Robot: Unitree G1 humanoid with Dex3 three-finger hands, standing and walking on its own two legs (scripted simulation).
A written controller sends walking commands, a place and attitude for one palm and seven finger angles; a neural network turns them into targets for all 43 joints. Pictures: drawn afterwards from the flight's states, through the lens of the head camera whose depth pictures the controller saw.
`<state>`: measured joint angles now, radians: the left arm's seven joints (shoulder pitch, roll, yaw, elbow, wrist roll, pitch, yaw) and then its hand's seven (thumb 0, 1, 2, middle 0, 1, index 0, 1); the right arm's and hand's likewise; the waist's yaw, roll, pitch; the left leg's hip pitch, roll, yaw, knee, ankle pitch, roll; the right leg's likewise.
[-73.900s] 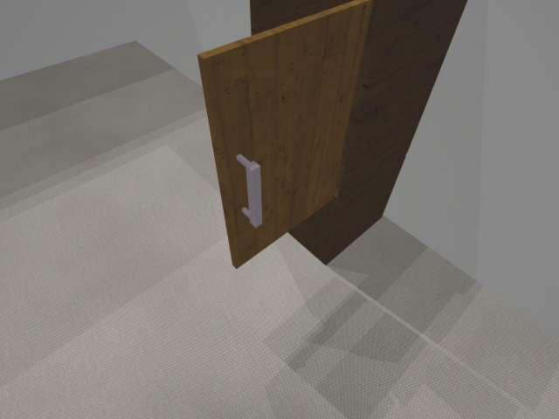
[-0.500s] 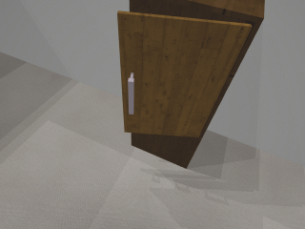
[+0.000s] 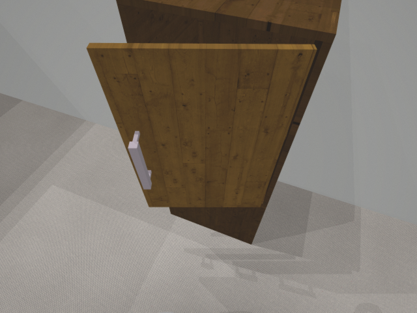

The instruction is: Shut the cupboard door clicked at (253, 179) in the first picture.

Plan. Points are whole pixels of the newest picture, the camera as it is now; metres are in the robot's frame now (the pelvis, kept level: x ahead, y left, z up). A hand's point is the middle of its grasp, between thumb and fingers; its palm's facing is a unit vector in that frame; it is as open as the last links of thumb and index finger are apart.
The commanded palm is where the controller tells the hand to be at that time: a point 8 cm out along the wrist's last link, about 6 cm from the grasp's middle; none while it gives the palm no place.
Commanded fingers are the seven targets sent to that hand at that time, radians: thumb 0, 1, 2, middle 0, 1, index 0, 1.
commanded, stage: come to a stop and stand still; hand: left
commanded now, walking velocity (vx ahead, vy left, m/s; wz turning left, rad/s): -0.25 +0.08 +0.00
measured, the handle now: (142, 161) +0.46 +0.19 -0.04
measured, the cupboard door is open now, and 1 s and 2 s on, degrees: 22 22 22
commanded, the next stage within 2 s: look again from close up in 1.04 s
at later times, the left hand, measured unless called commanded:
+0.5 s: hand out of the picture +0.02 +0.17 -0.17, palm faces +0.04 -0.97 -0.25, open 7.4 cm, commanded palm none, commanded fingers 0.00 0.90 0.90 -0.20 -0.30 -0.20 -0.30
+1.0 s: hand out of the picture +0.01 +0.24 -0.16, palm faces -0.04 -0.95 -0.30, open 7.4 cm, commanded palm none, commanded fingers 0.00 0.90 0.90 -0.20 -0.30 -0.20 -0.30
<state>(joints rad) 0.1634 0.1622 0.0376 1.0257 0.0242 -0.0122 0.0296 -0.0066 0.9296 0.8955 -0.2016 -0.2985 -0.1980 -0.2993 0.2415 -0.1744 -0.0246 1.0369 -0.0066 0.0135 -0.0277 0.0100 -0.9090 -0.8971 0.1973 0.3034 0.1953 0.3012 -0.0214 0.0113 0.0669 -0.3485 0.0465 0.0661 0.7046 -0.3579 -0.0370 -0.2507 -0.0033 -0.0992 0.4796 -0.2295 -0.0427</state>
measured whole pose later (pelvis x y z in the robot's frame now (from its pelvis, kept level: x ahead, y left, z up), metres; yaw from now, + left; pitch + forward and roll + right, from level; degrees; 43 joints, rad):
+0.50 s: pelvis +0.00 -0.02 +0.00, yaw +1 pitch +0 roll +1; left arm 0.25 0.19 0.03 1.03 0.02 0.01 0.03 0.00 0.90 0.90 -0.20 -0.30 -0.20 -0.30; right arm 0.13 -0.21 -0.03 0.99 0.00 0.04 -0.02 0.01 -0.91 -0.90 0.20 0.30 0.20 0.30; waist 0.01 -0.01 0.07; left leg -0.23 0.01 0.02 0.58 -0.33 -0.02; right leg -0.22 0.00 -0.03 0.51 -0.29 -0.04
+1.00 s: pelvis -0.03 +0.03 +0.00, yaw -1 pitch -1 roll +1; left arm 0.23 0.24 0.00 1.04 0.02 0.00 0.02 0.00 0.90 0.90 -0.20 -0.30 -0.20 -0.30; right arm 0.28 -0.19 0.01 1.04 -0.02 -0.02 -0.01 0.01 -0.90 -0.90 0.20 0.30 0.20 0.30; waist -0.01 0.02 0.05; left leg -0.20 -0.04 0.07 0.46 -0.26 0.05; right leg -0.26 -0.04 0.02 0.50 -0.24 0.02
